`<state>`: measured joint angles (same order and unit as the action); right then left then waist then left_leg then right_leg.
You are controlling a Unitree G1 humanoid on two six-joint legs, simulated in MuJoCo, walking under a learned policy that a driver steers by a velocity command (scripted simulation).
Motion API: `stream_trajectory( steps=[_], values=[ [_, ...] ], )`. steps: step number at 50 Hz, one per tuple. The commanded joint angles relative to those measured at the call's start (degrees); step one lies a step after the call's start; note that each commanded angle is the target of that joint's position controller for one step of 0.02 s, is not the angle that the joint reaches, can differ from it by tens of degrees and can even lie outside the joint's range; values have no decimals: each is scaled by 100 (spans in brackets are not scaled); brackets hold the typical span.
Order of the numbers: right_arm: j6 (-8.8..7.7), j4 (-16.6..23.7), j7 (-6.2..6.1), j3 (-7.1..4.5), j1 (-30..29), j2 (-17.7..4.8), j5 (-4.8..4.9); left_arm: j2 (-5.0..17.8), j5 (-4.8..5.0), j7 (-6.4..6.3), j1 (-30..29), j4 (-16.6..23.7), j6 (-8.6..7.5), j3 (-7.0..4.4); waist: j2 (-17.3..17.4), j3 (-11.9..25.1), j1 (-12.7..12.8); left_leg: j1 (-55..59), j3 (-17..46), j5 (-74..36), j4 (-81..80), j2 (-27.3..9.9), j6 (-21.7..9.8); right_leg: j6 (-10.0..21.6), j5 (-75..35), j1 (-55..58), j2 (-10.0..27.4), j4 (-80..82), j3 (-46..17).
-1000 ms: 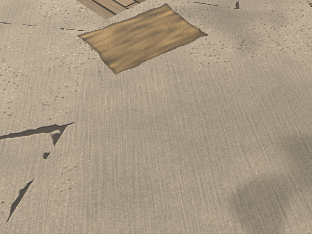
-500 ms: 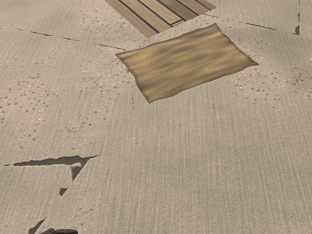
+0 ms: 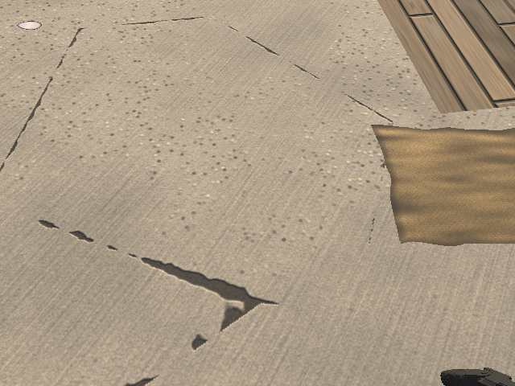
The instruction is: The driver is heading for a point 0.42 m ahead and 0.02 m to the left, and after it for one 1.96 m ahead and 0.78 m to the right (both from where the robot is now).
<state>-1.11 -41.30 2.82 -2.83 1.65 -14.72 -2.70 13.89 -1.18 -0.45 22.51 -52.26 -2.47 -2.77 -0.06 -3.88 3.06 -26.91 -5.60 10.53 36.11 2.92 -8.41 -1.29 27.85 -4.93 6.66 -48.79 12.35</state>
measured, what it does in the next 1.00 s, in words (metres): walks ahead: right foot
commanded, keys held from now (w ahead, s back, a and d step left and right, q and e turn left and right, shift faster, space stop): w+q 0.28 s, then w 0.06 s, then w+e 0.66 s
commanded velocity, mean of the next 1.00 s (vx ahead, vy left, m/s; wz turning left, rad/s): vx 0.50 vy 0.00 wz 0.04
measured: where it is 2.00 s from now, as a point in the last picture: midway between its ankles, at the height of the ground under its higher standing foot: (313, 180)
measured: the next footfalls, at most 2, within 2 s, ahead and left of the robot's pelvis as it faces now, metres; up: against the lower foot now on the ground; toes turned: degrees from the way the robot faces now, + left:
right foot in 0.50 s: +0.47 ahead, -0.05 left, +0.00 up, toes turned +10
left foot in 1.02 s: +0.73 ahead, +0.15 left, +0.00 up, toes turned -6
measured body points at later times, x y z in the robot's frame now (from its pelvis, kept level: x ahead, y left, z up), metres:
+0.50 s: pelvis +0.29 +0.00 +0.01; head +0.31 +0.01 +0.46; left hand +0.45 +0.27 -0.08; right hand +0.31 -0.28 -0.12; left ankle +0.09 +0.05 -0.71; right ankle +0.43 -0.06 -0.71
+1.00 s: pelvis +0.55 +0.04 +0.02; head +0.58 +0.04 +0.47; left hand +0.51 +0.32 -0.11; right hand +0.79 -0.18 -0.06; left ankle +0.69 +0.16 -0.70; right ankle +0.43 -0.06 -0.72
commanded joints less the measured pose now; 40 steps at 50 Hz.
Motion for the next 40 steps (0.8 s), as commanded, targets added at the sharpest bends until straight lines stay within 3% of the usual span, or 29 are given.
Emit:
stream_trajectory(
  steps=[1, 2, 3, 5, 7, 9, 13, 17, 20, 22, 23, 24, 25, 26, 27, 28, 29, 30, 32, 35, 40],
  values=[
    [84, -220, -230, -485, 2054, -1546, 163, 855, -11, 85, -867, 1071, -163, -167, 371, 1437, -996, 4296, 3984, 49, -1940, -2146, -1310, 59, -169, -4097, -311, -3192, -1311],
    [60, -255, -264, -407, 1754, -1228, 214, 739, 39, 89, -832, 1048, -227, -109, 198, 802, -740, 3420, 3239, -650, -1969, -1938, -1120, 90, -710, -3894, -87, -2674, -1285],
    [16, -233, -275, -344, 1458, -1000, 216, 711, 6, 77, -705, 936, -217, -113, 5, 495, -455, 2739, 2710, -1279, -2040, -1574, -867, 82, -879, -3458, 70, -2162, -1310],
    [-80, -179, -278, -259, 1171, -781, 271, 674, -164, 92, -387, 848, -16, -110, 134, 504, -119, 2027, 2159, -1923, -2153, -1160, -733, -38, -927, -2758, 141, -1752, -1341],
    [-182, -231, -242, -270, 1340, -835, 290, 588, -176, 134, -445, 901, 119, -104, 136, 550, -82, 1834, 2040, -2093, -2247, -999, -773, -136, -1076, -2721, 76, -1500, -1257],
    [-208, -285, -232, -301, 1580, -939, 267, 542, -163, 150, -843, 1039, 164, -93, 168, 397, -191, 1742, 2088, -1695, -2415, -920, -735, -203, -1476, -2982, 48, -1102, -1218],
    [-211, -408, -242, -304, 2121, -934, 265, 567, -142, 151, -1804, 1348, 157, -79, 281, 135, -536, 2140, 2342, -1400, -2496, -910, -616, -250, -2246, -3591, -45, -106, -1292],
    [-238, -535, -290, -274, 2520, -887, 242, 498, -109, 211, -2399, 1539, 83, -8, 336, 105, -773, 2663, 2287, -1994, -2296, -937, -505, -132, -2717, -3587, -236, 777, -1226],
    [-277, -648, -343, -225, 2682, -864, 194, 486, -67, 253, -2645, 1641, 10, 32, 402, 25, -855, 2952, 2152, -2530, -2260, -1109, -367, 139, -2771, -3224, -360, 1345, -1051],
    [-303, -670, -375, -227, 2525, -968, 157, 594, -51, 244, -2379, 1593, -16, -3, 475, 5, -654, 3025, 1999, -3120, -2125, -1228, -188, 401, -2413, -2648, -487, 1675, -1001],
    [-319, -679, -389, -229, 2429, -1022, 142, 687, -39, 213, -2019, 1474, -28, -48, 513, 136, -483, 3069, 1858, -3980, -1806, -1209, -85, 527, -2135, -2133, -660, 1768, -933],
    [-319, -708, -388, -237, 2382, -1084, 110, 804, -20, 158, -1426, 1279, -49, -112, 483, 450, -223, 3155, 1686, -4832, -1091, -1127, -10, 659, -1872, -1474, -881, 1857, -844],
    [-313, -724, -374, -227, 2309, -1084, 103, 885, -33, 92, -565, 1006, -90, -167, 303, 898, 198, 2969, 1388, -4919, 8, -905, 83, 822, -2013, -484, -927, 2174, -824],
    [-331, -595, -371, -142, 2378, -829, 105, 1202, -122, 26, 346, 853, -124, -248, -159, 1537, 498, 2029, 1168, -3339, 1622, -659, 170, 1119, -1464, 850, 104, 2195, -2059],
    [-336, -520, -308, -88, 3038, -434, 262, 1814, -153, 56, 511, 758, -93, -419, -1723, 1967, 87, 25, 685, 909, 3638, 516, 520, 2040, -1336, 2078, 1454, 2839, -5134],
    [-360, -526, -327, -97, 2704, -768, 24, 1296, 85, 160, -29, 799, -22, -310, -886, 1451, -106, -665, 1149, 1503, 3988, 208, 427, 1949, -1004, 1656, 1300, 3351, -5797],
    [-376, -435, -293, -104, 2201, -810, 39, 1032, 120, 187, -545, 918, -7, -261, -376, 718, -220, -829, 1132, 985, 3876, -120, 454, 1881, -1135, 911, 1151, 3329, -4772],
    [-407, -347, -266, -63, 1832, -768, 38, 843, 68, 202, -693, 917, -25, -215, -20, 471, -216, -757, 1059, 716, 3610, -298, 487, 1785, -1842, 439, 870, 3394, -4185],
    [-317, -235, -222, -22, 1713, -650, -23, 737, 78, 170, -621, 744, -79, -165, -176, 325, -419, -466, 999, 626, 3053, -526, 625, 1583, -2793, -114, 392, 3519, -3436],
    [-181, -166, -189, 39, 1614, -523, -39, 888, 142, 151, -322, 595, -153, -218, -332, 428, -453, -413, 820, 670, 2562, -578, 869, 1658, -3376, -306, 185, 3639, -3075],
    [-148, 250, -165, 132, 345, -407, 2, 956, 145, 112, 119, 494, -96, -272, -333, 128, -125, -840, 634, -320, 1117, -643, 1163, 1503, -3030, -448, -74, 3855, -2942]
  ],
)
